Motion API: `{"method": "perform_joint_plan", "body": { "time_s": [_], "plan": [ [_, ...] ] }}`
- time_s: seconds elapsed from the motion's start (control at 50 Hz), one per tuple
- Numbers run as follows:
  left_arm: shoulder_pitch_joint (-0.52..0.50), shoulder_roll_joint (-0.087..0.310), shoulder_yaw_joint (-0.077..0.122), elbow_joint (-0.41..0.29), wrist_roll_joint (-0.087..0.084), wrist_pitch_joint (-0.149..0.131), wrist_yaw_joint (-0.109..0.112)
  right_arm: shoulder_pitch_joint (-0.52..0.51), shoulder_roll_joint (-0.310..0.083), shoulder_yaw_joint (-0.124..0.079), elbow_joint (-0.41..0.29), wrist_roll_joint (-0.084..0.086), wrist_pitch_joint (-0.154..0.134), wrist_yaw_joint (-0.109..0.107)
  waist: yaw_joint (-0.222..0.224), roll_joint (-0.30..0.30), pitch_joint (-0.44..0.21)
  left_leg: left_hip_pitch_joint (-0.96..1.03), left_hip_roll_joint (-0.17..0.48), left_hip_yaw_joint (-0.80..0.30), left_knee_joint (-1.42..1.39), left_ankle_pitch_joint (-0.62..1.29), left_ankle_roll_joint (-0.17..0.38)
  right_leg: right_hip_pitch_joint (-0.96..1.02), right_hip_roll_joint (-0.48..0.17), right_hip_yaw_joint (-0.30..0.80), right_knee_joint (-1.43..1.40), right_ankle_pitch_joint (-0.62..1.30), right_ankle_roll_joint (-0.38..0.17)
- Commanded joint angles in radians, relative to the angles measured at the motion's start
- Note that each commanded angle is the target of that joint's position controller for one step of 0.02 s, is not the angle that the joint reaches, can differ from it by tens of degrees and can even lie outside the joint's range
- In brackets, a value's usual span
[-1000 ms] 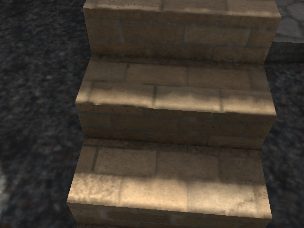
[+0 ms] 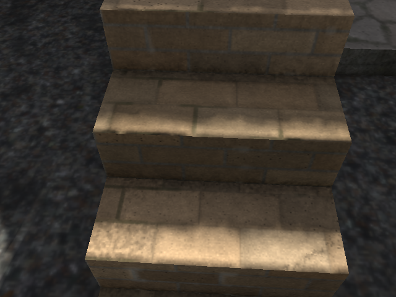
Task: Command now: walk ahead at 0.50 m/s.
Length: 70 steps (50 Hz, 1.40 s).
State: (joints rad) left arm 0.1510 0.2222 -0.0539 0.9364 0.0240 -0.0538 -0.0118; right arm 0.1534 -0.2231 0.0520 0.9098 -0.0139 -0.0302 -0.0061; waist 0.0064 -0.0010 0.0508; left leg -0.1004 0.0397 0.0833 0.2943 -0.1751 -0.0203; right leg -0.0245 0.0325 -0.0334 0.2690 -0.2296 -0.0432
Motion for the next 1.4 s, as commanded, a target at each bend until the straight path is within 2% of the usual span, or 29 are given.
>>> {"method": "perform_joint_plan", "body": {
  "time_s": [0.02, 0.04, 0.08, 0.16, 0.18, 0.2, 0.22, 0.24, 0.26, 0.28, 0.3, 0.34, 0.42, 0.82, 0.84, 0.9, 1.28, 1.3, 1.32, 1.36, 1.38, 1.4],
  "plan": [
    [-0.011, 0.103, 0.021, -0.047, 0.000, -0.011, 0.002, -0.011, -0.096, -0.019, -0.051, 0.000, -0.010, -0.003, 0.000, -0.006, -0.061, 0.028, 0.116, -0.086, -0.016, 0.191, 0.035, -0.011, -0.165, 0.104, -0.022, 0.328, 0.009],
    [-0.009, 0.092, 0.025, -0.048, -0.005, -0.009, -0.002, 0.005, -0.077, -0.019, -0.014, 0.031, -0.010, 0.007, -0.002, 0.036, -0.057, -0.013, 0.089, -0.073, -0.063, 0.118, 0.020, 0.024, -0.169, 0.129, -0.024, 0.241, 0.013],
    [-0.003, 0.100, 0.028, -0.049, -0.005, -0.007, -0.003, -0.013, -0.075, -0.021, -0.008, 0.028, -0.014, 0.011, 0.009, 0.018, -0.029, -0.018, 0.090, -0.073, -0.079, 0.137, 0.019, 0.015, -0.169, 0.133, -0.032, 0.250, 0.014],
    [0.010, 0.097, 0.034, -0.041, -0.009, -0.008, 0.003, -0.015, -0.078, -0.024, 0.007, 0.026, -0.017, 0.007, 0.010, -0.031, -0.060, 0.008, 0.092, -0.077, -0.067, 0.172, 0.026, 0.041, -0.170, 0.132, -0.022, 0.351, 0.016],
    [0.009, 0.103, 0.030, -0.042, -0.005, -0.010, 0.008, -0.030, -0.099, -0.026, -0.022, -0.008, -0.019, -0.003, 0.009, -0.079, -0.066, 0.050, 0.117, -0.087, -0.022, 0.246, 0.041, 0.009, -0.165, 0.105, -0.017, 0.438, 0.011],
    [0.009, 0.093, 0.028, -0.041, -0.006, -0.013, 0.010, -0.024, -0.101, -0.028, -0.018, -0.007, -0.018, -0.007, 0.005, -0.066, -0.092, 0.064, 0.117, -0.086, -0.004, 0.260, 0.045, 0.015, -0.165, 0.103, -0.011, 0.455, 0.010],
    [0.007, 0.092, 0.028, -0.041, -0.007, -0.014, 0.010, -0.018, -0.097, -0.026, -0.018, -0.003, -0.017, -0.009, 0.002, -0.046, -0.095, 0.062, 0.116, -0.085, 0.002, 0.257, 0.044, 0.015, -0.165, 0.100, -0.009, 0.445, 0.008],
    [0.003, 0.082, 0.032, -0.041, -0.011, -0.012, 0.006, -0.003, -0.071, -0.024, 0.015, 0.031, -0.015, 0.000, -0.002, 0.015, -0.090, 0.020, 0.090, -0.073, -0.045, 0.172, 0.027, 0.049, -0.170, 0.124, -0.011, 0.360, 0.010],
    [-0.003, 0.102, 0.034, -0.047, -0.008, -0.009, 0.009, -0.010, -0.081, -0.026, 0.020, 0.034, -0.016, 0.008, 0.010, 0.010, -0.062, 0.001, 0.087, -0.075, -0.063, 0.166, 0.024, 0.056, -0.168, 0.116, -0.018, 0.353, 0.007],
    [0.003, 0.105, 0.035, -0.045, -0.006, -0.007, 0.010, -0.020, -0.079, -0.027, 0.022, 0.033, -0.017, 0.011, 0.014, 0.008, -0.054, 0.006, 0.088, -0.075, -0.067, 0.179, 0.025, 0.052, -0.170, 0.119, -0.018, 0.376, 0.008],
    [0.008, 0.117, 0.032, -0.039, -0.005, -0.007, 0.018, -0.039, -0.098, -0.029, -0.009, -0.002, -0.019, 0.003, 0.016, -0.052, -0.050, 0.050, 0.115, -0.087, -0.022, 0.273, 0.040, 0.014, -0.168, 0.097, -0.021, 0.462, 0.005],
    [0.011, 0.109, 0.031, -0.034, -0.006, -0.010, 0.020, -0.024, -0.102, -0.030, -0.009, 0.000, -0.014, -0.002, 0.008, -0.044, -0.089, 0.068, 0.115, -0.085, 0.003, 0.287, 0.045, 0.033, -0.169, 0.094, -0.013, 0.492, 0.006],
    [-0.004, 0.109, 0.029, -0.034, -0.005, -0.007, 0.017, -0.026, -0.093, -0.026, -0.015, 0.004, -0.010, -0.004, 0.005, 0.007, -0.075, 0.062, 0.114, -0.086, -0.002, 0.274, 0.039, 0.025, -0.169, 0.092, -0.019, 0.445, 0.003],
    [-0.029, 0.121, 0.019, -0.026, -0.003, -0.004, 0.014, -0.037, -0.113, -0.026, -0.040, -0.002, -0.012, 0.002, 0.006, -0.004, -0.073, 0.064, 0.119, -0.094, -0.032, 0.266, 0.038, 0.020, -0.170, 0.087, -0.038, 0.372, 0.011],
    [-0.021, 0.113, 0.019, -0.025, -0.004, -0.003, 0.007, -0.035, -0.100, -0.022, -0.043, -0.005, -0.011, -0.003, 0.000, 0.005, -0.073, 0.067, 0.119, -0.092, -0.027, 0.256, 0.037, 0.007, -0.167, 0.093, -0.029, 0.352, 0.014],
    [-0.027, 0.111, 0.019, -0.030, -0.005, -0.005, 0.003, -0.031, -0.105, -0.022, -0.044, -0.006, -0.010, -0.004, -0.001, -0.003, -0.068, 0.058, 0.120, -0.093, -0.028, 0.246, 0.037, -0.002, -0.165, 0.093, -0.032, 0.324, 0.015],
    [-0.021, 0.107, 0.024, -0.039, -0.002, -0.006, 0.004, -0.019, -0.100, -0.018, -0.049, -0.001, -0.009, -0.007, -0.001, -0.002, -0.066, 0.048, 0.120, -0.089, -0.016, 0.224, 0.034, -0.003, -0.164, 0.102, -0.024, 0.342, 0.013],
    [-0.030, 0.112, 0.021, -0.040, -0.002, -0.006, 0.011, -0.023, -0.113, -0.023, -0.045, 0.003, -0.012, -0.002, 0.006, -0.009, -0.066, 0.044, 0.120, -0.091, -0.022, 0.235, 0.036, 0.009, -0.167, 0.097, -0.035, 0.360, 0.009],
    [-0.018, 0.108, 0.024, -0.037, -0.001, -0.005, 0.007, -0.022, -0.098, -0.019, -0.050, 0.001, -0.010, -0.006, -0.001, -0.002, -0.068, 0.053, 0.120, -0.088, -0.016, 0.227, 0.034, -0.001, -0.165, 0.103, -0.022, 0.358, 0.012],
    [-0.026, 0.115, 0.022, -0.037, -0.001, -0.005, 0.014, -0.024, -0.110, -0.023, -0.044, 0.004, -0.013, -0.002, 0.006, -0.007, -0.070, 0.050, 0.120, -0.090, -0.021, 0.237, 0.035, 0.014, -0.168, 0.097, -0.033, 0.380, 0.009],
    [-0.017, 0.109, 0.023, -0.033, -0.001, -0.005, 0.007, -0.020, -0.095, -0.019, -0.048, 0.001, -0.010, -0.006, -0.002, 0.000, -0.071, 0.056, 0.119, -0.088, -0.015, 0.228, 0.034, 0.004, -0.166, 0.103, -0.021, 0.369, 0.011],
    [-0.029, 0.113, 0.021, -0.036, -0.002, -0.006, 0.012, -0.022, -0.110, -0.023, -0.042, 0.002, -0.011, -0.003, 0.006, -0.005, -0.071, 0.049, 0.119, -0.089, -0.021, 0.236, 0.035, 0.016, -0.168, 0.097, -0.034, 0.376, 0.009]
  ]
}}
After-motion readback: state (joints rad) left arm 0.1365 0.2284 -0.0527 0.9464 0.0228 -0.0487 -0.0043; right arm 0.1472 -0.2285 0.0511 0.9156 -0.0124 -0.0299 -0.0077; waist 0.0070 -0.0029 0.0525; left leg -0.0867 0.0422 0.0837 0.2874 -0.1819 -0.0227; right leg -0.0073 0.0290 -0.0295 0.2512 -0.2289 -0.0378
